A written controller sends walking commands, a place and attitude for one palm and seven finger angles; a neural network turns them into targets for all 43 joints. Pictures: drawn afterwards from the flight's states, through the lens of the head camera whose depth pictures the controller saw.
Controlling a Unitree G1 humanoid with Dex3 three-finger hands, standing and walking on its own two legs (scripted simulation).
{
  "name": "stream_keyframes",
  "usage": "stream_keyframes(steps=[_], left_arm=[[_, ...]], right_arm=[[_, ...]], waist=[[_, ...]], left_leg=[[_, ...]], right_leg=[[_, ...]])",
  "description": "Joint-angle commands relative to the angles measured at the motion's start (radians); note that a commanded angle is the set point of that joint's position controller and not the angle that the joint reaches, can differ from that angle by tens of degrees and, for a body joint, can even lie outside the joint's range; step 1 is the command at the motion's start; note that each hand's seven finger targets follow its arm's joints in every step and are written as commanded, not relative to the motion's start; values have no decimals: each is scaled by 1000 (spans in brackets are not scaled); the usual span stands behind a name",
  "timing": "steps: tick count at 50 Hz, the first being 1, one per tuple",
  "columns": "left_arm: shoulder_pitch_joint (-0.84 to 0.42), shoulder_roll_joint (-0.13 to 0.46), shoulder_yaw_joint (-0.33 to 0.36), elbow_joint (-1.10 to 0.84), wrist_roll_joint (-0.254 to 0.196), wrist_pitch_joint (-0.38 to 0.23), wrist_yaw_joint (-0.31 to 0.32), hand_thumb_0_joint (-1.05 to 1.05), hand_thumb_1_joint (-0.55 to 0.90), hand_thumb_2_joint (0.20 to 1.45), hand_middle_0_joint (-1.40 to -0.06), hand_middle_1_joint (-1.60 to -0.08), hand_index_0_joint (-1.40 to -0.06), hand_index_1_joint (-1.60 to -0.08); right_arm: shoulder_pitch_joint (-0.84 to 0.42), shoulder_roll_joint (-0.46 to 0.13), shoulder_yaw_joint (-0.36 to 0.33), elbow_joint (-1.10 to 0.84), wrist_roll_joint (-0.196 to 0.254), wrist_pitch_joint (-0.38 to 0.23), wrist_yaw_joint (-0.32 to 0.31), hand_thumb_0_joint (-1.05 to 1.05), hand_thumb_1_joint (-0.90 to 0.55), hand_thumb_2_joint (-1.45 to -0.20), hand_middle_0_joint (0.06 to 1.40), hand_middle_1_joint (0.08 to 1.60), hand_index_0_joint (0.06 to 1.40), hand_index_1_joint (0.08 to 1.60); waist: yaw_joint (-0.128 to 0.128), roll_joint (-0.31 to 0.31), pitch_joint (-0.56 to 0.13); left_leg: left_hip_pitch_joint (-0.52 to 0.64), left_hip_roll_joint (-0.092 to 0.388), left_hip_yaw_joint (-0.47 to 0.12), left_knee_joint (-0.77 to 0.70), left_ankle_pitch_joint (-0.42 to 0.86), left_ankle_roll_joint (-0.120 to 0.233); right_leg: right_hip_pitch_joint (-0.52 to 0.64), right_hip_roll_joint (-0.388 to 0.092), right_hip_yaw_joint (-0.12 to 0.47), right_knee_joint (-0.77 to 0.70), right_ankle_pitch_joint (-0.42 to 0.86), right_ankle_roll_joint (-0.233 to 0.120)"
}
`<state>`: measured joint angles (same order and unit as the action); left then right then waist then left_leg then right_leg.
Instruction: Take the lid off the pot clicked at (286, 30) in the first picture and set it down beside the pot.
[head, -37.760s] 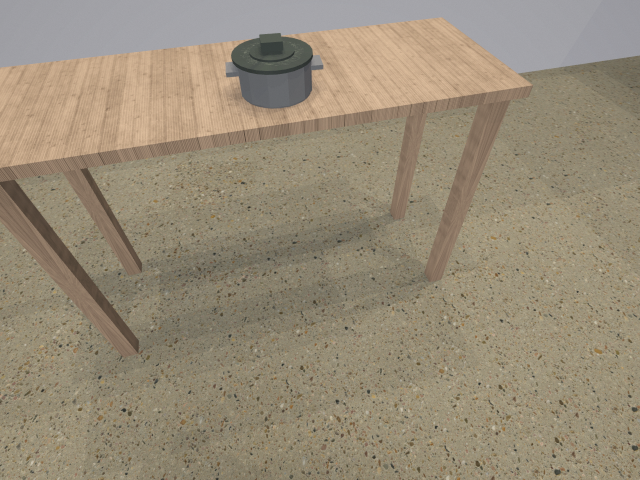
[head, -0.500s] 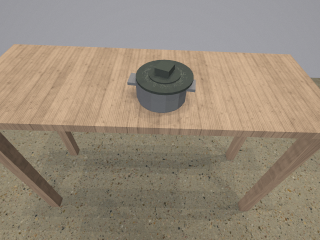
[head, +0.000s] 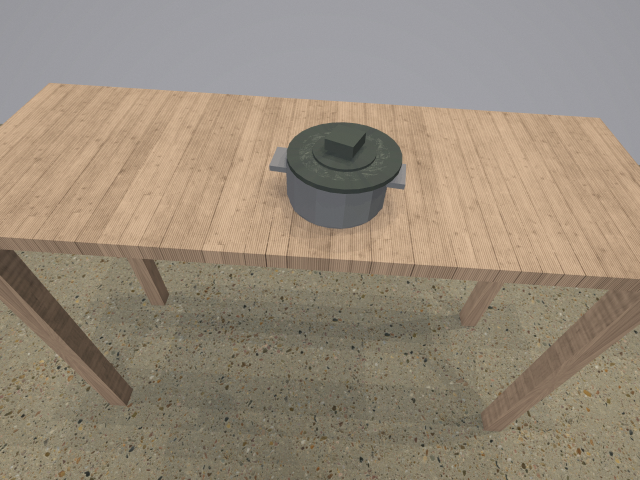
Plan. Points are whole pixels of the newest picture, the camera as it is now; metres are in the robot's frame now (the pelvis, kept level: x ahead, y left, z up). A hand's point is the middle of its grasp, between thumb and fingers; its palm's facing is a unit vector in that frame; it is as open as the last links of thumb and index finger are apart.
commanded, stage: look again from close up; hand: left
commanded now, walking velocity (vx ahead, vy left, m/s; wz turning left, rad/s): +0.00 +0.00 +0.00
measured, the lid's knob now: (345, 140) +0.55 +0.01 +0.15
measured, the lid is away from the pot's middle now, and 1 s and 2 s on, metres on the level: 0.01 0.01 0.01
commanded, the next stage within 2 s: shuffle to correct the standing spot in 1.32 s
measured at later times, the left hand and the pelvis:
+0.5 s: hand out of the picture +0.03 +0.14 -0.18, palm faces +0.01 -0.99 -0.14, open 7.4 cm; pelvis +0.03 -0.02 +0.00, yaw -1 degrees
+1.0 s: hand out of the picture +0.04 +0.14 -0.18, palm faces +0.02 -0.99 -0.15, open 7.4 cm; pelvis +0.06 -0.02 +0.00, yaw -1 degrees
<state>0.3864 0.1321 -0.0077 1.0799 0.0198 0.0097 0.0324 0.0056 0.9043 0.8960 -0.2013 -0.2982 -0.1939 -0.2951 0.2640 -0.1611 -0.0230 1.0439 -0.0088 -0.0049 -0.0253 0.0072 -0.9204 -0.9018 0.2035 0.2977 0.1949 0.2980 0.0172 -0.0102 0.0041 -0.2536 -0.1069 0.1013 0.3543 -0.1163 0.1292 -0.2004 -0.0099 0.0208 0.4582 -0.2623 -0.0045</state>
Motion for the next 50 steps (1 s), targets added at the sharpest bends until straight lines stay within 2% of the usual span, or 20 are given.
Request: stream_keyframes(steps=[1,2,5,7,16,18,21,22,24,26,27,31,32,36,39,41,42,46,47,50], left_arm=[[78,79,11,-15,2,-16,9,0,900,900,-200,-300,-200,-300],[77,81,12,-18,3,-17,9,0,900,900,-200,-300,-200,-300],[72,76,9,-13,2,-19,10,0,900,900,-200,-300,-200,-300],[68,79,9,-15,1,-23,10,0,900,900,-200,-300,-200,-300],[41,81,5,-14,-5,-30,11,0,900,900,-200,-300,-200,-300],[36,82,5,-16,-6,-31,12,0,900,900,-200,-300,-200,-300],[26,86,5,-14,-8,-32,13,0,900,900,-200,-300,-200,-300],[24,88,7,-19,-8,-32,13,0,900,900,-200,-300,-200,-300],[19,87,7,-18,-8,-30,13,0,900,900,-200,-300,-200,-300],[18,87,6,-13,-9,-31,14,0,900,900,-200,-300,-200,-300],[16,92,7,-17,-10,-31,13,0,900,900,-200,-300,-200,-300],[15,86,7,-14,-10,-30,14,0,900,900,-200,-300,-200,-300],[11,93,7,-18,-11,-30,13,0,900,900,-200,-300,-200,-300],[9,89,7,-15,-11,-31,16,0,900,900,-200,-300,-200,-300],[12,87,8,-15,-11,-30,16,0,900,900,-200,-300,-200,-300],[12,88,8,-15,-11,-31,17,0,900,900,-200,-300,-200,-300],[12,93,8,-15,-13,-31,17,0,900,900,-200,-300,-200,-300],[16,87,9,-8,-11,-30,18,0,900,900,-200,-300,-200,-300],[17,92,9,-9,-12,-30,17,0,900,900,-200,-300,-200,-300],[21,87,9,-5,-12,-30,19,0,900,900,-200,-300,-200,-300]], right_arm=[[44,-105,-15,-35,6,-19,-6,0,-900,-900,200,300,200,300],[47,-98,-15,-36,7,-20,-5,0,-900,-900,200,300,200,300],[47,-98,-14,-32,6,-22,-6,0,-900,-900,200,300,200,300],[48,-92,-12,-29,7,-25,-5,0,-900,-900,200,300,200,300],[54,-81,-5,-6,6,-34,-7,0,-900,-900,200,300,200,300],[54,-80,-4,-5,7,-36,-8,0,-900,-900,200,300,200,300],[64,-76,-1,8,6,-39,-10,0,-900,-900,200,300,200,300],[63,-72,0,8,7,-38,-10,0,-900,-900,200,300,200,300],[63,-75,2,13,7,-39,-12,0,-900,-900,200,300,200,300],[65,-74,3,18,7,-40,-13,0,-900,-900,200,300,200,300],[65,-71,4,19,7,-39,-13,0,-900,-900,200,300,200,300],[65,-72,3,28,6,-38,-14,0,-900,-900,200,300,200,300],[66,-71,4,27,6,-36,-13,0,-900,-900,200,300,200,300],[73,-76,4,34,6,-39,-16,0,-900,-900,200,300,200,300],[64,-77,3,37,6,-38,-17,0,-900,-900,200,300,200,300],[70,-77,4,42,6,-40,-18,0,-900,-900,200,300,200,300],[67,-74,5,42,7,-39,-17,0,-900,-900,200,300,200,300],[69,-74,5,47,6,-39,-19,0,-900,-900,200,300,200,300],[65,-73,5,47,6,-39,-19,0,-900,-900,200,300,200,300],[68,-79,5,48,6,-38,-20,0,-900,-900,200,300,200,300]], waist=[[-13,47,56],[-9,8,59],[-12,7,59],[-11,-25,49],[-17,8,39],[-15,-20,28],[-17,3,20],[-12,-15,25],[-15,17,29],[-13,16,31],[-9,-12,38],[-13,17,43],[-11,-12,51],[-16,-4,25],[-13,-1,36],[-14,0,26],[-11,-22,26],[-15,18,33],[-9,-16,41],[-15,-4,32]], left_leg=[[56,243,-298,-174,-325,-78],[43,244,-298,-166,-319,-72],[41,233,-286,-154,-292,-75],[53,229,-274,-132,-241,-71],[89,213,-229,-70,-99,-74],[87,209,-218,-49,-58,-72],[111,211,-211,-37,8,-73],[99,213,-208,-31,4,-70],[106,211,-211,-34,17,-73],[115,213,-213,-34,37,-71],[103,214,-211,-26,39,-69],[124,212,-207,-26,50,-72],[111,212,-206,-21,44,-70],[152,215,-206,-13,119,-70],[150,214,-205,-14,106,-68],[163,216,-203,-9,149,-69],[155,215,-207,-6,147,-66],[174,216,-207,-13,160,-68],[164,217,-207,-5,166,-64],[183,215,-205,-3,186,-66]], right_leg=[[-114,-49,65,-51,-27,-48],[-99,-50,65,-59,-15,-48],[-95,-58,79,-71,-10,-50],[-83,-62,83,-81,21,-51],[-70,-78,105,-101,74,-56],[-47,-82,109,-103,103,-57],[-40,-80,105,-97,125,-55],[-28,-78,101,-103,123,-54],[-31,-79,102,-99,121,-55],[-28,-78,100,-99,126,-54],[-17,-76,96,-104,132,-53],[-26,-81,100,-105,133,-55],[-17,-76,96,-110,133,-52],[-11,-79,94,-99,155,-51],[-12,-82,94,-107,144,-51],[-2,-81,92,-103,160,-50],[8,-78,88,-107,164,-49],[-4,-81,88,-106,150,-50],[4,-78,83,-111,162,-47],[4,-82,88,-107,166,-50]])
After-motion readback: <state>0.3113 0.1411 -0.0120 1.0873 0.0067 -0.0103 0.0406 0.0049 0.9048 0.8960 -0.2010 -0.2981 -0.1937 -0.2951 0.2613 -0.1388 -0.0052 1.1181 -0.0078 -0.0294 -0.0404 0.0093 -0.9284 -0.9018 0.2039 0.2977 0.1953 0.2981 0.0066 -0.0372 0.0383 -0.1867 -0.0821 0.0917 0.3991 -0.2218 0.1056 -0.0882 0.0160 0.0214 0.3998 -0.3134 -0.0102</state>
